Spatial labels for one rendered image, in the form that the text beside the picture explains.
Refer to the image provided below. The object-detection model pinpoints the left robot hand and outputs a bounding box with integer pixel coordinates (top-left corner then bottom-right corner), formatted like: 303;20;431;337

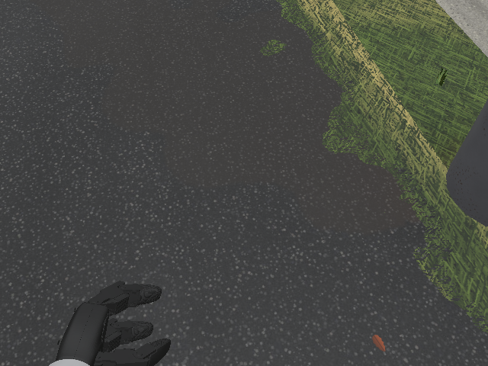
56;281;171;366

